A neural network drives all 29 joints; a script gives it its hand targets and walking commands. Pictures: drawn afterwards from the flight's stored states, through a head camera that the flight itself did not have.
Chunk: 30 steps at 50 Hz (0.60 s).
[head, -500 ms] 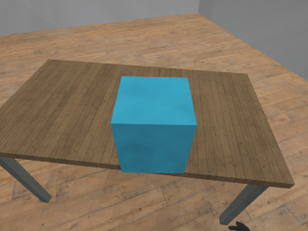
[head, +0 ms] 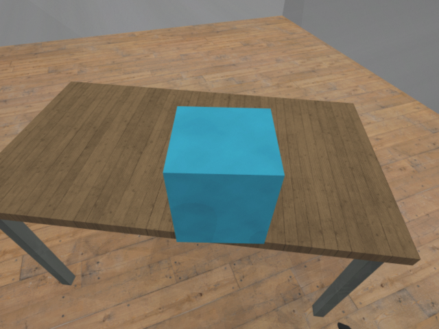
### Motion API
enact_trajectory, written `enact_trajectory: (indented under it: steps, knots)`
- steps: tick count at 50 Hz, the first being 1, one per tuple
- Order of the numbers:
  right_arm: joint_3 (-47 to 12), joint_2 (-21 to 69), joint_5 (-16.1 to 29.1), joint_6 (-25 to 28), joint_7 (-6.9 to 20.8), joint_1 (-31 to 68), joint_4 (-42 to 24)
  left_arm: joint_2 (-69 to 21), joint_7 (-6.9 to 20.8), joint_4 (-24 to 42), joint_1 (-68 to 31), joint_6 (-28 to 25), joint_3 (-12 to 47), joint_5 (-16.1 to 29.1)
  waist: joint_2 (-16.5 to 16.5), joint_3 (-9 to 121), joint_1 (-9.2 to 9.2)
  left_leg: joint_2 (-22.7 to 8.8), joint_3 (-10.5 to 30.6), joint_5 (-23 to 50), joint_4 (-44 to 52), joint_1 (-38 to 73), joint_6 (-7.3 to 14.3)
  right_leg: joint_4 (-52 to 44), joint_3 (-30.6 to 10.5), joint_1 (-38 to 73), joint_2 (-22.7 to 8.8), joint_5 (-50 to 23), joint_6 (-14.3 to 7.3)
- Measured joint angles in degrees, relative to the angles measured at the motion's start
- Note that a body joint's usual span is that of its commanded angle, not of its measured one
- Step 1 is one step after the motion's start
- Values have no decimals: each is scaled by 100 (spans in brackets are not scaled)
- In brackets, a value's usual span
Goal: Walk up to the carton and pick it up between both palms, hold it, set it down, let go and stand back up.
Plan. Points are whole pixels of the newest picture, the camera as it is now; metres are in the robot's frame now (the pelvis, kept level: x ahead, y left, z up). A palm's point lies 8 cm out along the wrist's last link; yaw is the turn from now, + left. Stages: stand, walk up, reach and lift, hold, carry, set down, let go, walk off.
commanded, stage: stand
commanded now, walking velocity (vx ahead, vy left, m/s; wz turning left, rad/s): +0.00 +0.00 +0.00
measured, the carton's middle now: (222, 177) +0.46 +0.00 +0.01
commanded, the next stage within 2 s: walk up in 1.56 s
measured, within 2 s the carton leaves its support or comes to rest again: neither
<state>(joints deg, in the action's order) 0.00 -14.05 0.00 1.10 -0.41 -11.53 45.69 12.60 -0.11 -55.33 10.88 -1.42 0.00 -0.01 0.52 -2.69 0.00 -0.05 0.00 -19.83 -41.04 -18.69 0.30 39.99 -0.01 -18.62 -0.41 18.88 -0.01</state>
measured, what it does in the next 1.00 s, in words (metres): stands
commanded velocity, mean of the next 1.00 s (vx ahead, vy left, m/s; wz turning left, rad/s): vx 0.00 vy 0.00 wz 0.00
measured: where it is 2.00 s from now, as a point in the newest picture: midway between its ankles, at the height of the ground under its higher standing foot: outside the picture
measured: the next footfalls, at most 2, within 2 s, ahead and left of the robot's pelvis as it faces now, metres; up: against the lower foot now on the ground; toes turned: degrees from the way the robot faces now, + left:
none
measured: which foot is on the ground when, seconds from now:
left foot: down 0.00-1.00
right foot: down 0.00-1.00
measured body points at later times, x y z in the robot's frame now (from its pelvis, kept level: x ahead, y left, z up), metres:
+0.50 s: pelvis +0.00 +0.00 +0.01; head +0.00 +0.00 +0.46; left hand +0.07 +0.25 -0.13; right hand +0.11 -0.25 -0.11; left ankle +0.03 +0.11 -0.72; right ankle +0.03 -0.13 -0.72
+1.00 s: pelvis +0.00 +0.00 +0.02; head +0.01 +0.00 +0.47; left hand +0.07 +0.25 -0.13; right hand +0.11 -0.25 -0.11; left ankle +0.03 +0.11 -0.72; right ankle +0.03 -0.13 -0.72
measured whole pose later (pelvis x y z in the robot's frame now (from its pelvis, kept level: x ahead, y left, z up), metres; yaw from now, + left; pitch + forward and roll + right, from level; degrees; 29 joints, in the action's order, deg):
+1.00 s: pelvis +0.00 +0.00 +0.02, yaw +0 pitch -3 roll +0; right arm 0.0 -14.1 0.0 1.3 -0.4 -11.5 49.1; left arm 12.6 -0.1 -58.8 10.9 -1.4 0.0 0.0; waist 0.7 -2.7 0.0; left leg 0.0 0.0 -15.1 -31.9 -14.4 0.4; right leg 30.5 0.0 -14.1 -0.4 14.0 0.0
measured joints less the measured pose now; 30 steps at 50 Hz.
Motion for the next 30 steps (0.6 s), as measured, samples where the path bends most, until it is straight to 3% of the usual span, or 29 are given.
enact_trajectory:
  steps: [30]
  knots:
    - [0, 0, 0, 19, -3, 0, 191, 1, 0, -239, 0, 0, 0, 0, 16, 1, 0, 0, 0, 300, 512, 171, 5, -508, 0, 170, 1, -297, 0]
